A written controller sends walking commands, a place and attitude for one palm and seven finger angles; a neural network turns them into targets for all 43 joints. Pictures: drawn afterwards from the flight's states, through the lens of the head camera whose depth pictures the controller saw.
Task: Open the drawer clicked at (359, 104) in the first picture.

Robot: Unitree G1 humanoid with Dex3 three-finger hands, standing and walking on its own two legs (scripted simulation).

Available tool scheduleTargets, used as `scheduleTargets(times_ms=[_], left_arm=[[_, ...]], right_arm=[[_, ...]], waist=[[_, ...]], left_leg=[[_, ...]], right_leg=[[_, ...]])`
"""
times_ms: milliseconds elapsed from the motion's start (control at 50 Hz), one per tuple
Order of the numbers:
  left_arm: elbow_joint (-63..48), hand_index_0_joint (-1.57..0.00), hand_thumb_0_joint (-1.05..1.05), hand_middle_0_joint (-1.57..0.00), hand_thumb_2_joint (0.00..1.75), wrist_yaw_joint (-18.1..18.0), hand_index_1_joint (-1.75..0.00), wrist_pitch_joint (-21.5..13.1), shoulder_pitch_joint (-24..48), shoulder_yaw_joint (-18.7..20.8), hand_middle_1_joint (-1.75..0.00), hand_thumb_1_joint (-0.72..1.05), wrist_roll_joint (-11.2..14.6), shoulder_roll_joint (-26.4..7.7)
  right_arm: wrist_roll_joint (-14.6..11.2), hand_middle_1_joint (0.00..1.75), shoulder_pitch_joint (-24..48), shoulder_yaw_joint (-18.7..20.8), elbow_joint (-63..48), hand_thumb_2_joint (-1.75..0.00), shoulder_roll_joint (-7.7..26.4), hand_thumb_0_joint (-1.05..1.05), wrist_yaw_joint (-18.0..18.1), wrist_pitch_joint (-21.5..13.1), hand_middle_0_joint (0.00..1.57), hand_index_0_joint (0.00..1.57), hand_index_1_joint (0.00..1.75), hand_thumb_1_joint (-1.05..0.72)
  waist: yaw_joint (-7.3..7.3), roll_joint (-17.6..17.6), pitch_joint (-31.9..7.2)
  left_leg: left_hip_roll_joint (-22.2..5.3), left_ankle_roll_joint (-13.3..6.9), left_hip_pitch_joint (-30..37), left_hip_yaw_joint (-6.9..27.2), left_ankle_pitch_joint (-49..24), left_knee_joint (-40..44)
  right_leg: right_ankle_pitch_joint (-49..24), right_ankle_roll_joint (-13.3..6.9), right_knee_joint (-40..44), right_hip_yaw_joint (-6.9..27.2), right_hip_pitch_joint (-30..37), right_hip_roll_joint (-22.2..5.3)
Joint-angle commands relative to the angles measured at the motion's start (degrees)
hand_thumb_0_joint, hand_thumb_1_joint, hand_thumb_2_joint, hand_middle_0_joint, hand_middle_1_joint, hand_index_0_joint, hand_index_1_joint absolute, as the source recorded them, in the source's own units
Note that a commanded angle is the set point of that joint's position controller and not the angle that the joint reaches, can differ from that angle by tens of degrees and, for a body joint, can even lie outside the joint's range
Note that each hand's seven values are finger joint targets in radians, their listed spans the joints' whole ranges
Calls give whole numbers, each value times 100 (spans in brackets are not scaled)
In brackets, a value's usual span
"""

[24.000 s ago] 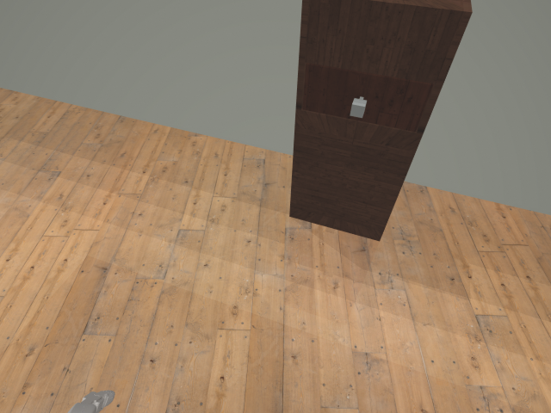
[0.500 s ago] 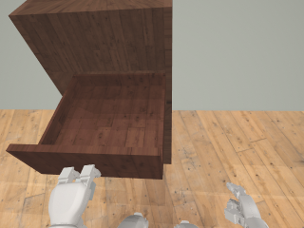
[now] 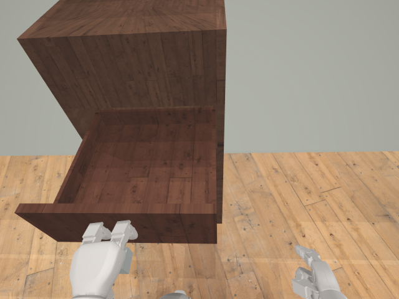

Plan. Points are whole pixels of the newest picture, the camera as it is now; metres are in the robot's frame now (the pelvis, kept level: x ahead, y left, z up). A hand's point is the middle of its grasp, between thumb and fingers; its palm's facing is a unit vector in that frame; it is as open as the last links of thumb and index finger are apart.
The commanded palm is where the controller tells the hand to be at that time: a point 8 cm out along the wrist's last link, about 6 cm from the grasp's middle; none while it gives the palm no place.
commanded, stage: lift the hand off the handle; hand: left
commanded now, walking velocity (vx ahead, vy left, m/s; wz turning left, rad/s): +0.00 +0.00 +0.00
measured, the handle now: (120, 249) +0.22 +0.19 -0.02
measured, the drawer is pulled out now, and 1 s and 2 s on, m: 0.30 0.30 0.30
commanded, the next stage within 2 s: draw the hand back to the body in 1.94 s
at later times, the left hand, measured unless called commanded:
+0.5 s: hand (107, 262) +0.19 +0.19 +0.02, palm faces +0.03 -0.16 -0.99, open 13.7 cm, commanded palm +0.16 +0.19 +0.08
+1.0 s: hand (100, 255) +0.19 +0.19 +0.05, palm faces +0.01 -0.17 -0.99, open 13.4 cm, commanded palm +0.17 +0.19 +0.12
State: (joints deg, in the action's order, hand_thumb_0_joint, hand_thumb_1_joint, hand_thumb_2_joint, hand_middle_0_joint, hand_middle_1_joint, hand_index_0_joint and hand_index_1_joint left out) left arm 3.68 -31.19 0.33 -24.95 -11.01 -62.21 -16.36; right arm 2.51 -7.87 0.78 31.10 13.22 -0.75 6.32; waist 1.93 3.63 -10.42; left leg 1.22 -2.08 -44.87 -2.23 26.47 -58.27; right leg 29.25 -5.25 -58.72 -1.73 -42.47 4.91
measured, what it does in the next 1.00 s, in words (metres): stands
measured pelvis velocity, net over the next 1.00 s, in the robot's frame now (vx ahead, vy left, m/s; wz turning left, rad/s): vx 0.01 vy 0.00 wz -0.03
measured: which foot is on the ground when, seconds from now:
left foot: down 0.00-1.00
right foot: down 0.00-1.00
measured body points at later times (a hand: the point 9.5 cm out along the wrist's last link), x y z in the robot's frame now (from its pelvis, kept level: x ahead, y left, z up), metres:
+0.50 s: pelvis +0.01 +0.01 +0.02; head +0.02 -0.03 +0.46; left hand +0.18 +0.19 +0.07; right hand +0.22 -0.20 -0.07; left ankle +0.02 +0.10 -0.67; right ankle -0.01 -0.07 -0.67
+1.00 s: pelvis +0.01 +0.00 +0.03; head +0.02 -0.04 +0.48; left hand +0.19 +0.20 +0.10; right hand +0.22 -0.21 -0.06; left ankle +0.02 +0.10 -0.67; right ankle -0.01 -0.07 -0.67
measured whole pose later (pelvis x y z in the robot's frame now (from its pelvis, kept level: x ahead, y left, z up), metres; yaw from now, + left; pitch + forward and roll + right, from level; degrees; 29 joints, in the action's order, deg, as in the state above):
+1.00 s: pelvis +0.01 +0.00 +0.03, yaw -2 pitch +8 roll +0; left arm -10.7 -23.4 2.7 -31.3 -10.9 -58.6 -18.7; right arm 1.4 -8.2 0.6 29.4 13.9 -3.5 6.1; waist 4.0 5.0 -8.0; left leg 0.8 -2.2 -31.7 -3.3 24.0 -48.1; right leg 25.9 -4.8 -48.3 0.4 -29.7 5.5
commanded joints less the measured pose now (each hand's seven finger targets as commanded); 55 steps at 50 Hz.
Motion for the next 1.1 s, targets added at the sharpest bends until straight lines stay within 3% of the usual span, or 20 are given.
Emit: scheduleTargets(times_ms=[0, 100, 120, 180, 260, 300, 420, 600, 620, 640, 660, 780, 820, 900, 920, 940, 1000, 1020, 1040, 1080], left_arm=[[-1530, -30, 0, -30, 30, -355, -120, 47, 372, 527, -120, -50, 4, -587], [-1556, -30, 0, -30, 30, -239, -120, 109, 77, 477, -120, -50, 16, -578], [-1522, -30, 0, -30, 30, -200, -120, 145, 23, 282, -120, -50, 47, -390], [-1592, -30, 0, -30, 30, -124, -120, 190, 185, 278, -120, -50, 36, -475], [-1892, -30, 0, -30, 30, -21, -120, 192, 83, 87, -120, -50, 19, -379], [-1935, -30, 0, -30, 30, 15, -120, 189, 25, 221, -120, -50, 7, -529], [-1887, -30, 0, -30, 30, 48, -120, 267, 16, 230, -120, -50, -12, -489], [-2424, -30, 0, -30, 30, 217, -120, 341, 428, 307, -120, -50, 91, -653], [-2377, -30, 0, -30, 30, 247, -120, 317, 309, 185, -120, -50, 159, -542], [-2406, -30, 0, -30, 30, 262, -120, 302, 267, 355, -120, -50, 140, -694], [-2506, -30, 0, -30, 30, 285, -120, 266, 363, 244, -120, -50, 165, -601], [-2708, -30, 0, -30, 30, 332, -120, 146, -90, 570, -120, -50, 298, -844], [-2752, -30, 0, -30, 30, 349, -120, 133, -201, 449, -120, -50, 261, -724], [-2798, -30, 0, -30, 30, 407, -120, 206, -92, 642, -120, -50, 264, -909], [-2817, -30, 0, -30, 30, 424, -120, 199, -163, 531, -120, -50, 329, -791], [-2841, -30, 0, -30, 30, 442, -120, 206, -201, 697, -120, -50, 324, -963], [-2997, -30, 0, -30, 30, 489, -120, 183, 42, 855, -120, -50, 345, -1111], [-2971, -30, 0, -30, 30, 506, -120, 148, -149, 734, -120, -50, 408, -958], [-3042, -30, 0, -30, 30, 527, -120, 142, -208, 798, -120, -50, 382, -1027], [-3154, -30, 0, -30, 30, 571, -120, 110, -284, 787, -120, -50, 476, -997]], right_arm=[[11, 30, 689, 199, -1015, -90, 513, 0, -31, -281, 20, 20, 30, -90], [-23, 30, 739, 198, -1101, -90, 517, 0, -103, -253, 20, 20, 30, -90], [-48, 30, 718, 204, -1109, -90, 515, 0, -107, -254, 20, 20, 30, -90], [-74, 30, 761, 188, -1142, -90, 524, 0, -130, -236, 20, 20, 30, -90], [-86, 30, 739, 192, -1197, -90, 505, 0, -189, -229, 20, 20, 30, -90], [-80, 30, 737, 154, -1215, -90, 504, 0, -213, -225, 20, 20, 30, -90], [-129, 30, 800, 131, -1231, -90, 473, 0, -236, -199, 20, 20, 30, -90], [-105, 30, 796, 136, -1252, -90, 483, 0, -210, -244, 20, 20, 30, -90], [-138, 30, 777, 150, -1242, -90, 466, 0, -184, -265, 20, 20, 30, -90], [-119, 30, 785, 136, -1253, -90, 479, 0, -193, -273, 20, 20, 30, -90], [-122, 30, 783, 141, -1221, -90, 479, 0, -191, -277, 20, 20, 30, -90], [-119, 30, 792, 149, -1230, -90, 485, 0, -211, -330, 20, 20, 30, -90], [-116, 30, 781, 159, -1225, -90, 486, 0, -236, -333, 20, 20, 30, -90], [-107, 30, 804, 158, -1223, -90, 524, 0, -256, -322, 20, 20, 30, -90], [-141, 30, 811, 174, -1211, -90, 494, 0, -236, -345, 20, 20, 30, -90], [-130, 30, 809, 164, -1233, -90, 509, 0, -234, -348, 20, 20, 30, -90], [-111, 30, 821, 160, -1191, -90, 519, 0, -205, -351, 20, 20, 30, -90], [-149, 30, 830, 163, -1184, -90, 490, 0, -193, -373, 20, 20, 30, -90], [-123, 30, 817, 165, -1207, -90, 501, 0, -219, -382, 20, 20, 30, -90], [-152, 30, 878, 164, -1229, -90, 492, 0, -235, -387, 20, 20, 30, -90]], waist=[[27, -230, -1065], [65, -452, -850], [25, -424, -756], [1, -530, -602], [86, -299, -714], [119, -371, -774], [104, -415, -371], [121, -308, -628], [69, -381, -458], [138, -396, -546], [88, -323, -518], [154, -416, -537], [144, -257, -439], [164, -346, -439], [126, -341, -362], [192, -377, -458], [187, -382, -531], [161, -279, -376], [227, -284, -517], [202, -246, -461]], left_leg=[[90, -83, 1423, 324, -1347, 623], [73, -70, 1461, 323, -1359, 767], [67, -90, 1449, 340, -1327, 836], [41, -88, 1547, 372, -1224, 935], [26, -84, 1802, 347, -1316, 1024], [15, -64, 1831, 339, -1371, 1015], [-7, -51, 1755, 362, -1191, 1169], [-32, -68, 2155, 333, -1308, 1253], [-19, -102, 2103, 342, -1319, 1293], [-31, -77, 2157, 344, -1369, 1280], [-18, -91, 2189, 347, -1416, 1314], [-6, -78, 2194, 312, -1601, 1351], [-10, -80, 2229, 318, -1609, 1360], [-32, -55, 2258, 303, -1548, 1380], [-24, -88, 2261, 294, -1517, 1447], [-33, -74, 2281, 280, -1525, 1438], [-25, -75, 2390, 272, -1527, 1450], [-9, -96, 2395, 288, -1575, 1533], [-37, -76, 2474, 272, -1661, 1502], [-37, -82, 2516, 293, -1783, 1543]], right_leg=[[-1738, 132, 1205, 669, 243, -197], [-1780, 146, 1319, 667, 373, -196], [-1744, 156, 1345, 563, 428, -213], [-1484, 144, 1488, 586, 380, -202], [-1451, 115, 1523, 592, 460, -197], [-1485, 109, 1539, 691, 480, -184], [-1327, 111, 1658, 625, 546, -175], [-1334, 98, 1880, 858, 701, -185], [-1520, 118, 1902, 745, 819, -213], [-1483, 110, 1919, 828, 788, -197], [-1614, 106, 1920, 812, 839, -211], [-2060, 98, 2003, 941, 1124, -242], [-2052, 89, 1984, 936, 1053, -235], [-1912, 109, 2100, 1051, 1048, -229], [-2001, 119, 2133, 984, 1160, -262], [-1948, 129, 2155, 1001, 1169, -259], [-1974, 131, 2259, 1168, 1208, -272], [-2135, 118, 2241, 1060, 1301, -284], [-2104, 115, 2234, 1067, 1268, -271], [-2282, 95, 2259, 1077, 1363, -284]])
